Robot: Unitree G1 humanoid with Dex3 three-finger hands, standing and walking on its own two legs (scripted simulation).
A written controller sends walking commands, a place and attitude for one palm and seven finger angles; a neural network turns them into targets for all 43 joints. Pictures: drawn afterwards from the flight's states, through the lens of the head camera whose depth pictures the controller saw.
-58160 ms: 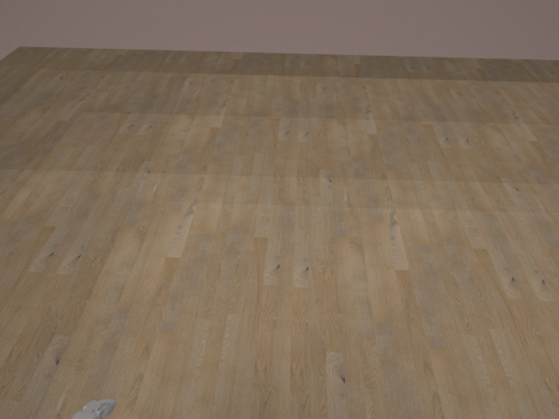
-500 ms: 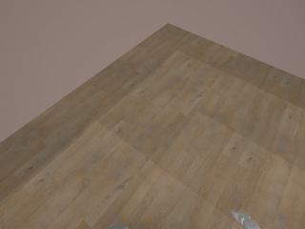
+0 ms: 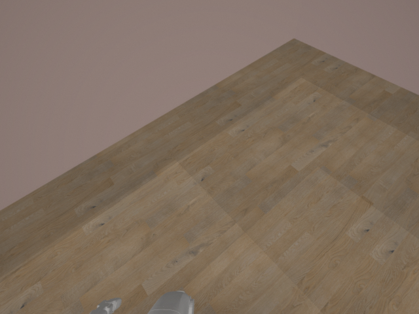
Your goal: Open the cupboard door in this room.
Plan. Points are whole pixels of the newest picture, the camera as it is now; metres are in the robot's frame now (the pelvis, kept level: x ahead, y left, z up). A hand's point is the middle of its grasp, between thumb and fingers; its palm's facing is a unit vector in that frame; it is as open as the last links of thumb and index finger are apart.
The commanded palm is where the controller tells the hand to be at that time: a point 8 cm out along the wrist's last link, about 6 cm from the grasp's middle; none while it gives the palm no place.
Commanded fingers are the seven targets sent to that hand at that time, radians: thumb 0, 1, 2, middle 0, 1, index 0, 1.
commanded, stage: turn to face it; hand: left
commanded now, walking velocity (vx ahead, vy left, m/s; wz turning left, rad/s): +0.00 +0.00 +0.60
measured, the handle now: out of the picture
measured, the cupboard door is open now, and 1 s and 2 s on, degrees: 44 44 44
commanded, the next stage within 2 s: none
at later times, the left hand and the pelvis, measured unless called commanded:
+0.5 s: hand out of the picture +0.03 +0.27 -0.16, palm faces +0.32 -0.91 -0.27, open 7.4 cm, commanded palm none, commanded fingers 0.00 0.90 0.90 -0.20 -0.30 -0.20 -0.30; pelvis +0.01 +0.03 +0.00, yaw +17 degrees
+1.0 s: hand out of the picture -0.01 +0.18 -0.16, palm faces +0.59 -0.76 -0.26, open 7.3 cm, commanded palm none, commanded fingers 0.00 0.90 0.90 -0.20 -0.30 -0.20 -0.30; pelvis +0.05 -0.02 +0.00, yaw +37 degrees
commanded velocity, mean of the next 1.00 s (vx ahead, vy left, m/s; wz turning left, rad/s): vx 0.00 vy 0.00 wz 0.60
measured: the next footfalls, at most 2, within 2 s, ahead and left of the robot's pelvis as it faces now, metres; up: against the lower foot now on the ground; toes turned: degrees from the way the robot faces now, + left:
left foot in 0.24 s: +0.03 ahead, +0.14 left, +0.00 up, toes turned +15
right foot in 0.68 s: +0.10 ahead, -0.10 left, +0.00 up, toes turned +21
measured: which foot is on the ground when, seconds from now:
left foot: up 0.00-0.22, down 0.24-0.68, up 0.70-1.00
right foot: down 0.00-0.24, up 0.26-0.66, down 0.68-1.00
